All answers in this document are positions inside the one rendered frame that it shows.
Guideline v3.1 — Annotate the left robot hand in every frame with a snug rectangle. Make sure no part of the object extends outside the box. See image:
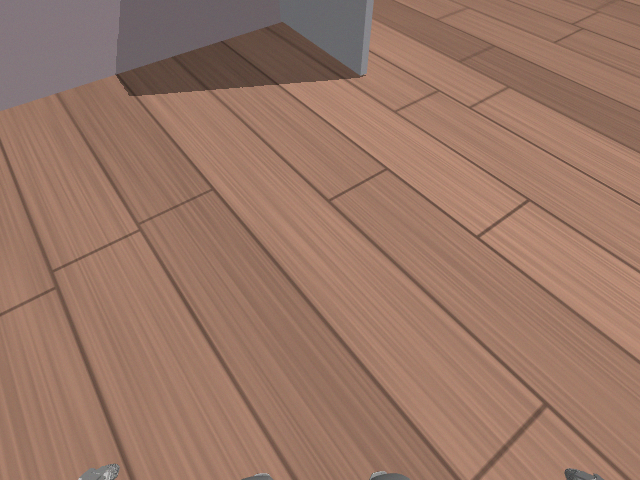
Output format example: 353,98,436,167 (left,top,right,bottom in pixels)
78,464,120,480

